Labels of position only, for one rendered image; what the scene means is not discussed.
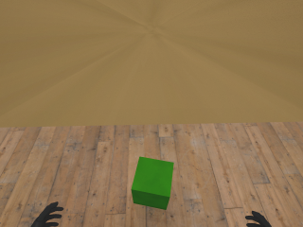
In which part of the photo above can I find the right robot hand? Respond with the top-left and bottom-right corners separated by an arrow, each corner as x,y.
245,211 -> 272,227

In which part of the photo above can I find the left robot hand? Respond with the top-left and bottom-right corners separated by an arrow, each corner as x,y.
30,201 -> 63,227

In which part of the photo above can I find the carton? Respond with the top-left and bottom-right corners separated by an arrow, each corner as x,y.
131,156 -> 174,210

